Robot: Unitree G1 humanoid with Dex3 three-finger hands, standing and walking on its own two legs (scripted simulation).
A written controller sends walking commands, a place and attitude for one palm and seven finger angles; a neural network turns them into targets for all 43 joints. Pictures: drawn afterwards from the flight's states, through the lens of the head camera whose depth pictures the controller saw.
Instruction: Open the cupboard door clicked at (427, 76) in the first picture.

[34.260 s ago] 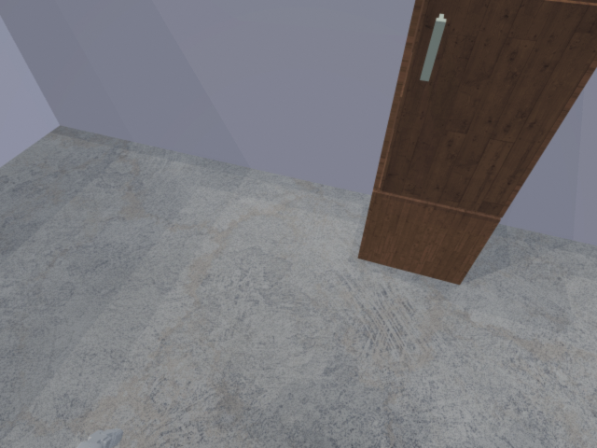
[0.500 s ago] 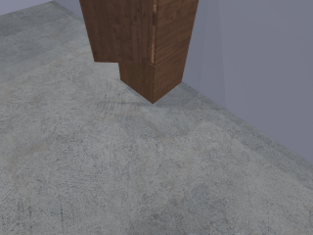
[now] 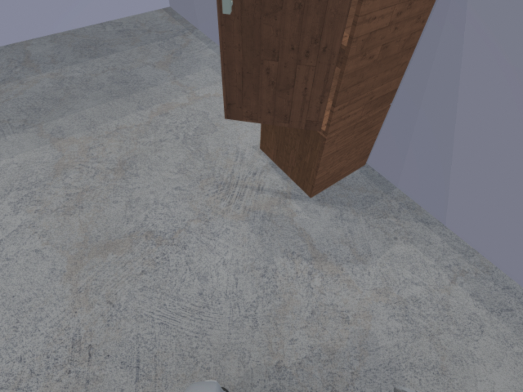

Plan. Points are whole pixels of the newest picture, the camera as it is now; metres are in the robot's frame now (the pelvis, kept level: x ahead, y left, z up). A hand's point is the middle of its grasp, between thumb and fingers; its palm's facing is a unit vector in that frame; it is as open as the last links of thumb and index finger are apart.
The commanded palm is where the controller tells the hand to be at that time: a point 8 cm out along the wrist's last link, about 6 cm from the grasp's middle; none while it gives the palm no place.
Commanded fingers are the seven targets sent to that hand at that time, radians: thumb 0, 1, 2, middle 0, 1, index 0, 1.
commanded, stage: take the last steps up to it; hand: left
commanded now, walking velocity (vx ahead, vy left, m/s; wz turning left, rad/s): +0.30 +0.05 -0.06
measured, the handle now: out of the picture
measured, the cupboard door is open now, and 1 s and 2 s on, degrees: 44 44 44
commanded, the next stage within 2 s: come to a stop and stand still in 1.04 s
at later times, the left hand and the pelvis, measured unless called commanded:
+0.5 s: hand (184, 292) +0.30 +0.19 -0.14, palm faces -0.04 -0.98 -0.21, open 7.4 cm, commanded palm none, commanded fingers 0.00 0.90 0.90 -0.20 -0.30 -0.20 -0.30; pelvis +0.17 +0.01 +0.01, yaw -3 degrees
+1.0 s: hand (157, 264) +0.36 +0.26 -0.17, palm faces -0.02 -0.99 -0.14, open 7.4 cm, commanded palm none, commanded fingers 0.00 0.90 0.90 -0.20 -0.30 -0.20 -0.30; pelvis +0.35 +0.09 +0.02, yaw -6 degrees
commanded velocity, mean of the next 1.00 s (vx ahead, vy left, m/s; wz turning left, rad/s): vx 0.27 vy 0.03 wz -0.04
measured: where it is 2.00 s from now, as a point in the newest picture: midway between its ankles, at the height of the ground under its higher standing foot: (250, 331)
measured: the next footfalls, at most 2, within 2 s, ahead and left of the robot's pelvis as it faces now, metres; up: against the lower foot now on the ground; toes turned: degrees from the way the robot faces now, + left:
right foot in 0.42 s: +0.24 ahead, -0.09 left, +0.00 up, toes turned -11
left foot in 0.82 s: +0.46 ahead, +0.17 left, +0.00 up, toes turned +1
